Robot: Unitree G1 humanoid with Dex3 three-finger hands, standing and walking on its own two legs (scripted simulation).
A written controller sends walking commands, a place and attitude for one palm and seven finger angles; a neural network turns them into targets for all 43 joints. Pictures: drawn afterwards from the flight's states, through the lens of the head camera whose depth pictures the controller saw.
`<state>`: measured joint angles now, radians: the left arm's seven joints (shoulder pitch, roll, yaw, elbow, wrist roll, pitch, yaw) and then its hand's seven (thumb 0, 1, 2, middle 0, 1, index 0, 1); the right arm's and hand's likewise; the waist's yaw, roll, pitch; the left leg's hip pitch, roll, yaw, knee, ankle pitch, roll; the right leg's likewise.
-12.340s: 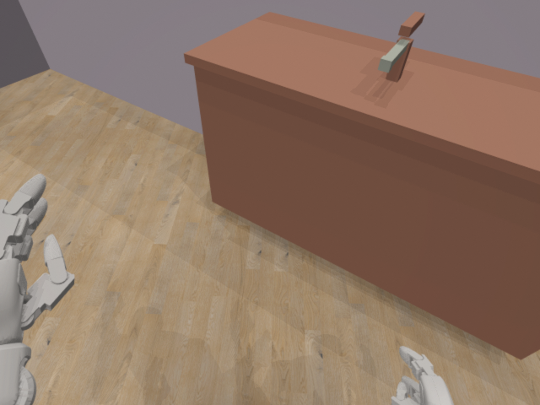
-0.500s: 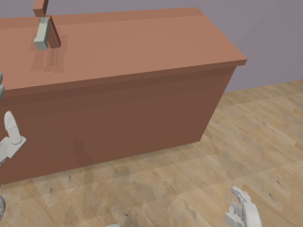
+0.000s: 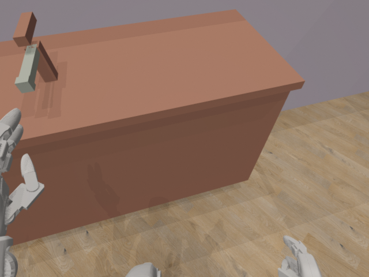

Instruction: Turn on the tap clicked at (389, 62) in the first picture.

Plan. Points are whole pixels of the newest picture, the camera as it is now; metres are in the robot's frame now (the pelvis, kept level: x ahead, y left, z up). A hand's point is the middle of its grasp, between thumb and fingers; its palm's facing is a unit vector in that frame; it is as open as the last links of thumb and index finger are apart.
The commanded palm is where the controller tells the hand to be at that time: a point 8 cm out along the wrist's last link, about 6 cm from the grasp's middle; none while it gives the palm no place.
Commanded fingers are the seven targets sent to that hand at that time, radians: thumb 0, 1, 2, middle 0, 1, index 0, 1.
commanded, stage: take the last steps up to it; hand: left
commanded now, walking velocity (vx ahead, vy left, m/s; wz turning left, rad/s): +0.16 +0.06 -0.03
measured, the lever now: (25, 84) +0.49 +0.40 +0.14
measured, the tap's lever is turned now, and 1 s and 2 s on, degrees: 0 0 0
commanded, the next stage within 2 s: come to a stop and stand still in 0.04 s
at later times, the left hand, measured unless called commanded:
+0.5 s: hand (52, 161) +0.26 +0.22 +0.17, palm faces +0.37 -0.82 -0.44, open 7.4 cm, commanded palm +0.21 +0.27 +0.18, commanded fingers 0.00 0.90 0.90 -0.20 -0.30 -0.20 -0.30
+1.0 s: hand (11, 197) +0.20 +0.26 +0.17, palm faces +0.44 -0.82 -0.36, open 7.4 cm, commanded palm +0.15 +0.29 +0.18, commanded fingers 0.00 0.90 0.90 -0.20 -0.30 -0.20 -0.30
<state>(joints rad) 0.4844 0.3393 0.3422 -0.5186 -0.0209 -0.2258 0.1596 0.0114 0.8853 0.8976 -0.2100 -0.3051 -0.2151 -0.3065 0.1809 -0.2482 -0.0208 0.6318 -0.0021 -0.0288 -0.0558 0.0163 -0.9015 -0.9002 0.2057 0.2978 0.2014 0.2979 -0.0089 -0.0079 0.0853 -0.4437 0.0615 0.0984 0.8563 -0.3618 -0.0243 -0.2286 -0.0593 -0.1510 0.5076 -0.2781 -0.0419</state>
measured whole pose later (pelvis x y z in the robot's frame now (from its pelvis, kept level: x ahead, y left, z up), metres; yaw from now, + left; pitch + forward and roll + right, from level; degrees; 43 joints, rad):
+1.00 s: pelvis -0.01 +0.02 +0.00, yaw -1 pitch -2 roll -1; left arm 0.42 0.34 0.34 -0.46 -0.01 -0.20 0.17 0.01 0.89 0.90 -0.21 -0.30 -0.21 -0.31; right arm 0.22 -0.18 0.03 0.60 0.00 -0.07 -0.06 0.01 -0.90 -0.90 0.20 0.30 0.20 0.30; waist 0.03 -0.01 0.04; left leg -0.26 0.02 0.06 0.54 -0.24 0.02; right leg -0.25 -0.02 -0.06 0.50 -0.20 0.00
